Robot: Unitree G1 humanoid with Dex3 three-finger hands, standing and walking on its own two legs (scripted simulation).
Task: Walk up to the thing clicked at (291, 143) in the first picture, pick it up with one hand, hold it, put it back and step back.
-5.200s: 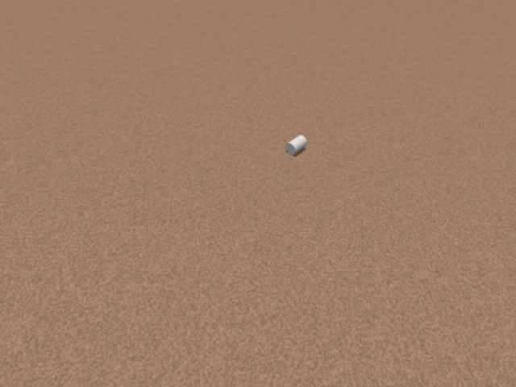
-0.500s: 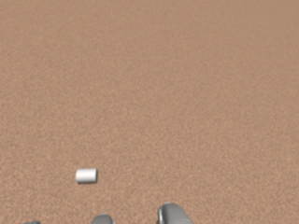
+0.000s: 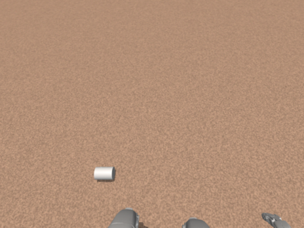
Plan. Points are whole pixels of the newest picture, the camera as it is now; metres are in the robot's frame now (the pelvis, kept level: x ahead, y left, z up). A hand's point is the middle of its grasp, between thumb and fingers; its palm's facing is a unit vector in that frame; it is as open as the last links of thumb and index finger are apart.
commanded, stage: walk up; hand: left
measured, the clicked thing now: (104, 173) +0.46 +0.37 -0.70
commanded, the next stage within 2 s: stand in 1.50 s
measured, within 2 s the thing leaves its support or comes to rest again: neither
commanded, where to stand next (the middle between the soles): +0.07 +0.09 m, yaw +0 degrees
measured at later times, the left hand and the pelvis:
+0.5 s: hand out of the picture +0.08 +0.32 -0.15, palm faces -0.01 -0.93 -0.37, open 7.4 cm; pelvis +0.00 +0.06 +0.01, yaw +1 degrees
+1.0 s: hand out of the picture +0.10 +0.31 -0.12, palm faces -0.01 -0.93 -0.37, open 7.4 cm; pelvis +0.01 +0.05 +0.03, yaw +0 degrees
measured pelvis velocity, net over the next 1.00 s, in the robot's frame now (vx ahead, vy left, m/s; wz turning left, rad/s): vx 0.01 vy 0.05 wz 0.00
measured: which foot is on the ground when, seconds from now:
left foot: up 0.00-0.06, down 0.08-1.00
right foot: down 0.00-1.00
